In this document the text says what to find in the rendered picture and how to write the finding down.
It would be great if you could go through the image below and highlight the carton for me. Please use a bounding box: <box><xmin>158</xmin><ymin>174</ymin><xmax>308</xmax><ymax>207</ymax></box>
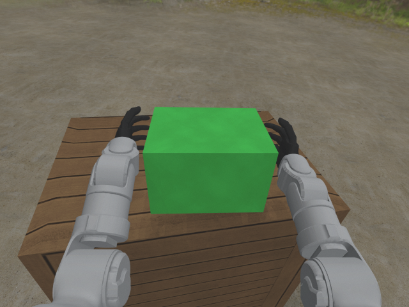
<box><xmin>143</xmin><ymin>107</ymin><xmax>279</xmax><ymax>214</ymax></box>

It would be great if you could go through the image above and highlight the robot left hand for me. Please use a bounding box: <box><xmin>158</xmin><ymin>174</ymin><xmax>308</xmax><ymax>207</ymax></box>
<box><xmin>115</xmin><ymin>106</ymin><xmax>150</xmax><ymax>150</ymax></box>

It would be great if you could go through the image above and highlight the robot left upper arm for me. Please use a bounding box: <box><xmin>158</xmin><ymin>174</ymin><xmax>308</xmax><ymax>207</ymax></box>
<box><xmin>32</xmin><ymin>249</ymin><xmax>131</xmax><ymax>307</ymax></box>

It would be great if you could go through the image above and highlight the robot right forearm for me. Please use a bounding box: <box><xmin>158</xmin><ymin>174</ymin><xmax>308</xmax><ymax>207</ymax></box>
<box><xmin>277</xmin><ymin>153</ymin><xmax>382</xmax><ymax>307</ymax></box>

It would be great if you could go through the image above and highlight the pedestal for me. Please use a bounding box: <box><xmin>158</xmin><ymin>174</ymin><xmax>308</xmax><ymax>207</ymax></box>
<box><xmin>18</xmin><ymin>111</ymin><xmax>351</xmax><ymax>307</ymax></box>

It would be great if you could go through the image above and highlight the robot right upper arm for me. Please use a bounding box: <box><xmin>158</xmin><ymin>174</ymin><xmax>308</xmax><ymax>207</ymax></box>
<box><xmin>300</xmin><ymin>257</ymin><xmax>381</xmax><ymax>307</ymax></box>

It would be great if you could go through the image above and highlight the robot right hand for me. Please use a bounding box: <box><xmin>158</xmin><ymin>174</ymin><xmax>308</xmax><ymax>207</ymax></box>
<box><xmin>264</xmin><ymin>118</ymin><xmax>299</xmax><ymax>168</ymax></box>

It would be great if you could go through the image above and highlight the robot left forearm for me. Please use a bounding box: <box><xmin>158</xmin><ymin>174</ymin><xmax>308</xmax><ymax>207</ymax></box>
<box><xmin>52</xmin><ymin>137</ymin><xmax>139</xmax><ymax>299</ymax></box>

